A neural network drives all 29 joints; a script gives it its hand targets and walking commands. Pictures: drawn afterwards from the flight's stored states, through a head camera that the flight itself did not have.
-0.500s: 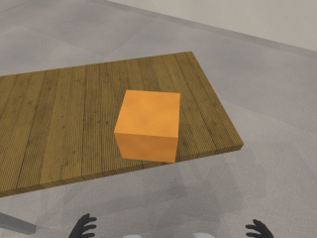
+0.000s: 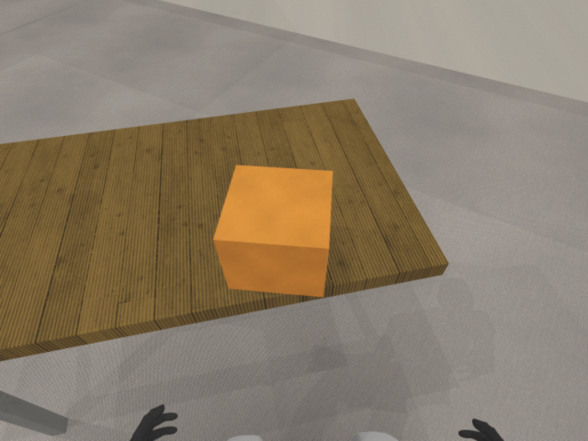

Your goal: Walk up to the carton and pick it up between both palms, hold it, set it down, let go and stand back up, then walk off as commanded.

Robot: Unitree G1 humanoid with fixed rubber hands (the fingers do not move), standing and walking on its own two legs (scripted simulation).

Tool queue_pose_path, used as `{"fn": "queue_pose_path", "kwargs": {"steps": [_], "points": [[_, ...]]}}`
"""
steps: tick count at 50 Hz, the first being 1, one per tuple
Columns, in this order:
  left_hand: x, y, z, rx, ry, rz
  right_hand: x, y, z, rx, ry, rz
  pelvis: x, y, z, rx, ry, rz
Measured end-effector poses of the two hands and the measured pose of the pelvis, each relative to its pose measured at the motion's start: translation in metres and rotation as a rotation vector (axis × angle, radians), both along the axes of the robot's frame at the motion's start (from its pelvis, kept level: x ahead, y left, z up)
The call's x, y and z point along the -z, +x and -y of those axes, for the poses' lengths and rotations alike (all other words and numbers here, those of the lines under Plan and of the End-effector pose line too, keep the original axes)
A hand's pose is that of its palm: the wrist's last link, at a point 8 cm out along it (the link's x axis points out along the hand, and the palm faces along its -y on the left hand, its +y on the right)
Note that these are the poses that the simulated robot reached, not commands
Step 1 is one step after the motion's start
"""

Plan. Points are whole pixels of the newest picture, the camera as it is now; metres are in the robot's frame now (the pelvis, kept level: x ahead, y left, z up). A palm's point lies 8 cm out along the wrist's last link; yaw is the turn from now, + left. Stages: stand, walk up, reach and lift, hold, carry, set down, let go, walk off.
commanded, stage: stand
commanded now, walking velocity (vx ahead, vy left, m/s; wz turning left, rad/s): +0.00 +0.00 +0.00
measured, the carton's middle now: (279, 230) +0.44 +0.04 -0.02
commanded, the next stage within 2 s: none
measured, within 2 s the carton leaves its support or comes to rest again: neither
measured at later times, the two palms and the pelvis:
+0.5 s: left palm out of the picture +0.09 +0.24 -0.11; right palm out of the picture +0.06 -0.26 -0.12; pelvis -0.01 +0.00 +0.00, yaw +0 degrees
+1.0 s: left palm out of the picture +0.09 +0.24 -0.12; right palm out of the picture +0.05 -0.26 -0.12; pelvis -0.01 +0.00 +0.00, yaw +0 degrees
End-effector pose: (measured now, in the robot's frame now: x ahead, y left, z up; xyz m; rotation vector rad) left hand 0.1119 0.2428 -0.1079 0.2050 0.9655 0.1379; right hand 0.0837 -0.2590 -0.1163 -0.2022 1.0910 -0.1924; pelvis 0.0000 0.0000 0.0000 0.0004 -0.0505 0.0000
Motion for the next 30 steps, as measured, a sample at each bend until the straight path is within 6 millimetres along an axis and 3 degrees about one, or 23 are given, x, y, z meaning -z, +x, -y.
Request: {"fn": "queue_pose_path", "kwargs": {"steps": [30], "points": [[0.007,-0.023,-0.001,-0.004,-0.01,-0.042,0.005,-0.027,0.001,0.011,0.0,-0.047,0.001,-0.013,0.0,0.0,0.0,0.018]]}}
